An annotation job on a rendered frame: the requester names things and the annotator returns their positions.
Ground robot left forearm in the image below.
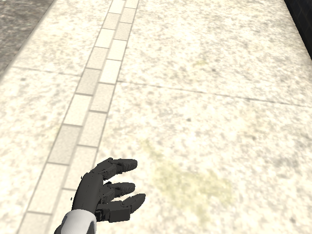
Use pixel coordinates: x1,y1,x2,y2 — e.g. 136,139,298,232
54,209,97,234

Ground left robot hand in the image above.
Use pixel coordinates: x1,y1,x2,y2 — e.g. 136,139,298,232
70,157,146,223

